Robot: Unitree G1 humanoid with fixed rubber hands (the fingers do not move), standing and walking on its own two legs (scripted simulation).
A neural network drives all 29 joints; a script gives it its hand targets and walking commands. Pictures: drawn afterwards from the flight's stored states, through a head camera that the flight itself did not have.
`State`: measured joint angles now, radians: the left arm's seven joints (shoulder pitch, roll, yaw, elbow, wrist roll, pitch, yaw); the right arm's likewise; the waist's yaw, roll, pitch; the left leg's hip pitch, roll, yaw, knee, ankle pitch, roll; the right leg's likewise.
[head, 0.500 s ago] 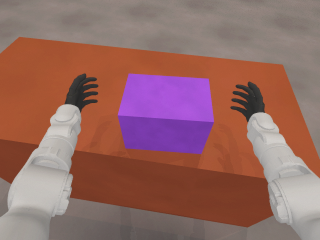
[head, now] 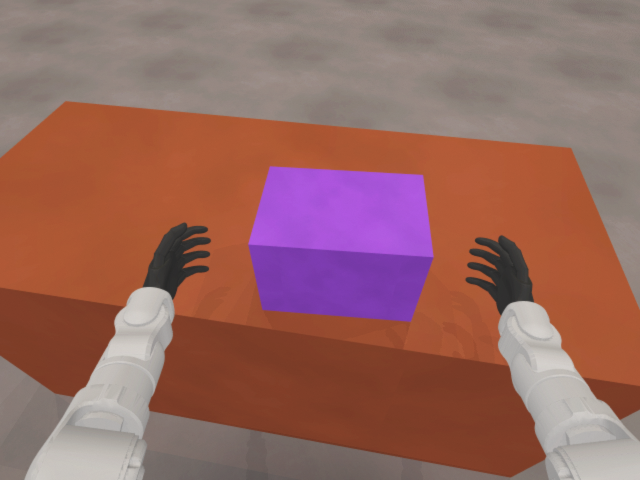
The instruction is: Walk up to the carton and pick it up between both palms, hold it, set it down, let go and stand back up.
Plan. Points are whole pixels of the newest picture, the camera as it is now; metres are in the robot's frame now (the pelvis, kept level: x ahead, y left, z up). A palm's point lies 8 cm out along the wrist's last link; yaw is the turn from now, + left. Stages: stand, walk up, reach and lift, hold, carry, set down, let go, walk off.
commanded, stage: set down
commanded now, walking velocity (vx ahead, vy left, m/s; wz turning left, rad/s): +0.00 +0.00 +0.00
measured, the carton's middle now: (340, 244) +0.48 -0.04 -0.02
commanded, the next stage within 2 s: let go in 1.68 s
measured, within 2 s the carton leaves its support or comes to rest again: neither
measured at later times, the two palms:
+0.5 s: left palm (140, 373) +0.26 +0.24 +0.01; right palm (511, 362) +0.25 -0.23 +0.00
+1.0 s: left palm (163, 385) +0.26 +0.21 -0.02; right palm (512, 383) +0.23 -0.24 -0.03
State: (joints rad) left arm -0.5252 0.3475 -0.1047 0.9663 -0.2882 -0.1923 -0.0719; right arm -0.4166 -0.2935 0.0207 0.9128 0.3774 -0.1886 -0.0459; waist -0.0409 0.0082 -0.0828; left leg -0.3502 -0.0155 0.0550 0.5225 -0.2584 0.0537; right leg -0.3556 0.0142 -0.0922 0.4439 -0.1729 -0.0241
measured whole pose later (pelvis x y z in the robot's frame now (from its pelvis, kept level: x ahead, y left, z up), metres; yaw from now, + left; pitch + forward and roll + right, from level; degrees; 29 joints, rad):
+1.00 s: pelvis +0.02 -0.03 +0.00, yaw +0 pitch -3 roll +0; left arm -0.01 0.33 -0.02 0.64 -0.19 -0.18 -0.11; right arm 0.05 -0.13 -0.01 0.64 0.15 -0.23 -0.10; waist -0.01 -0.02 0.04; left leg -0.13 0.00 0.05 0.45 -0.27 0.02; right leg -0.16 0.04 -0.09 0.42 -0.22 -0.06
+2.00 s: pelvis +0.01 -0.03 +0.01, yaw -2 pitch -4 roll +0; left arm 0.16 0.21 -0.01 0.52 0.00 0.14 0.02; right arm 0.18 -0.18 -0.03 0.74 -0.01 -0.18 0.04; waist 0.02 -0.02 0.09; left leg -0.08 0.01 0.08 0.40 -0.25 0.02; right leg -0.12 0.05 -0.06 0.37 -0.18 -0.06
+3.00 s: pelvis +0.03 +0.00 +0.00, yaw -6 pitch +0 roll +0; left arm 0.33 0.19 0.02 0.71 0.03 -0.02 0.01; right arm 0.28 -0.22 -0.02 0.87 -0.03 0.01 0.00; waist -0.01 0.02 0.00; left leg -0.14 0.00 0.15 0.42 -0.29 0.05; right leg -0.23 0.04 0.01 0.45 -0.22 -0.03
